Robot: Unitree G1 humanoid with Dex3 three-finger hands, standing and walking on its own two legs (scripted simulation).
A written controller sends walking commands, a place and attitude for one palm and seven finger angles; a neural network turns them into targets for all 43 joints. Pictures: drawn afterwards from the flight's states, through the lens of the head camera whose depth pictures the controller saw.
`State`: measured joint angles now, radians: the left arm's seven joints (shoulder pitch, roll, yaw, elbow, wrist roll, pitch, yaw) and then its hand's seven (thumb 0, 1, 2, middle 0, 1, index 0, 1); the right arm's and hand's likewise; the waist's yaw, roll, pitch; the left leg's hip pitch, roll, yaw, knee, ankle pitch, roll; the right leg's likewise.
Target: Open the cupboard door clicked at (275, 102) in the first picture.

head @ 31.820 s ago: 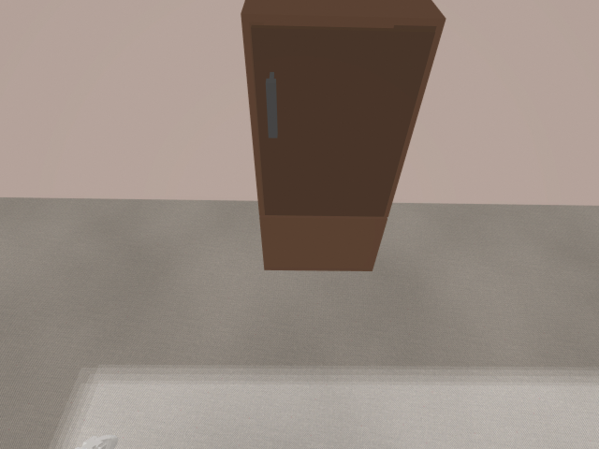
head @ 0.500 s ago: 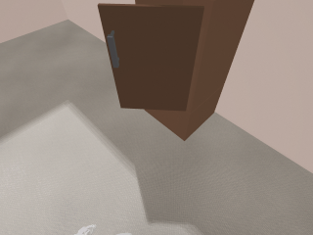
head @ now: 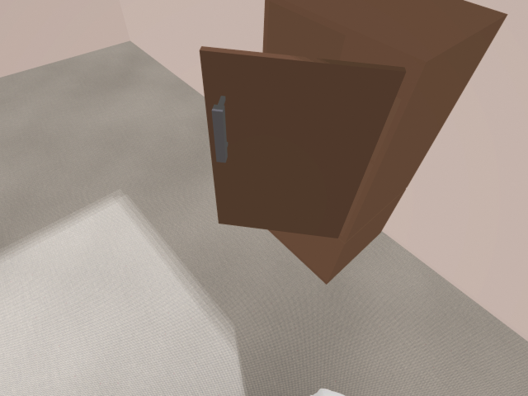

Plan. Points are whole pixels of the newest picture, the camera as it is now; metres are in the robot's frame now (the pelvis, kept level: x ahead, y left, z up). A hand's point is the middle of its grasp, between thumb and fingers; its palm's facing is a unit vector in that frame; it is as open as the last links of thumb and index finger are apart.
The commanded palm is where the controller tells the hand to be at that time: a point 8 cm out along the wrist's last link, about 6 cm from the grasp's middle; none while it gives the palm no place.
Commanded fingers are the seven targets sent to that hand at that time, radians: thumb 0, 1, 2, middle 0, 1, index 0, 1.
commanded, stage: come to a stop and stand still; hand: left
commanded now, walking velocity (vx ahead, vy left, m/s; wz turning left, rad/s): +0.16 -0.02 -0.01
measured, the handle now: (222, 129) +0.66 +0.15 +0.00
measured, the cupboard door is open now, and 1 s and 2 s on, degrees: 41 41 41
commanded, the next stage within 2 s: look again from close up in 0.96 s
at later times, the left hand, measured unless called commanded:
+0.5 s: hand out of the picture +0.14 +0.17 -0.18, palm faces +0.06 -0.98 -0.19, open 7.3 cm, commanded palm none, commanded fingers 0.00 0.90 0.90 -0.20 -0.30 -0.20 -0.30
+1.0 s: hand out of the picture +0.05 +0.14 -0.18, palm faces +0.05 -0.98 -0.18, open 7.3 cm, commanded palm none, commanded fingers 0.00 0.90 0.90 -0.20 -0.30 -0.20 -0.30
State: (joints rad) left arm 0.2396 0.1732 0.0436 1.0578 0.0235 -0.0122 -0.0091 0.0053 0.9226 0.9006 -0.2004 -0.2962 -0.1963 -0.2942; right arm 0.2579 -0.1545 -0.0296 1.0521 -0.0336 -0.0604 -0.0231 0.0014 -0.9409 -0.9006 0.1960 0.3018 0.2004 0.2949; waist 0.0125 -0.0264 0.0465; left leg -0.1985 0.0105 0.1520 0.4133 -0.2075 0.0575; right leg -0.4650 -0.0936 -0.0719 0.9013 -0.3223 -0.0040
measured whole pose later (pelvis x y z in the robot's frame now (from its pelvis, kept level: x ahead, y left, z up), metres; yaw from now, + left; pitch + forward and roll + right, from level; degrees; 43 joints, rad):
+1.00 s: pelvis +0.04 -0.03 +0.00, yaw +1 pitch -2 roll +0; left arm 0.25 0.17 0.00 1.11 0.01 0.01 0.03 0.01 0.93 0.90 -0.20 -0.30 -0.20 -0.29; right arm 0.25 -0.15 -0.02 1.13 -0.02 0.01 -0.03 0.00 -0.92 -0.90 0.19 0.30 0.20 0.29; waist 0.00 -0.02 0.04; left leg -0.13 0.03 0.10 0.41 -0.25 0.00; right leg -0.15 0.00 -0.04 0.42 -0.24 -0.02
